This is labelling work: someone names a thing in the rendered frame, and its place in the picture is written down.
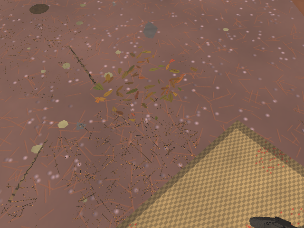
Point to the right robot hand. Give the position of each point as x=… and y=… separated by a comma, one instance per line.
x=267, y=222

